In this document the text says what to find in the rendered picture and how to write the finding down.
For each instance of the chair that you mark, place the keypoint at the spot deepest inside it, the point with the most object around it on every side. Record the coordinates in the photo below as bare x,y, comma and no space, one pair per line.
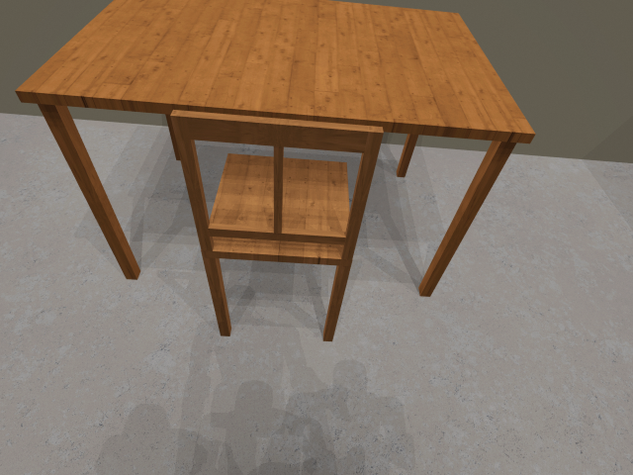
277,208

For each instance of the table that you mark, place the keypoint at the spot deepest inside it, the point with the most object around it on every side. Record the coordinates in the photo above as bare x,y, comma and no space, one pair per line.
410,71

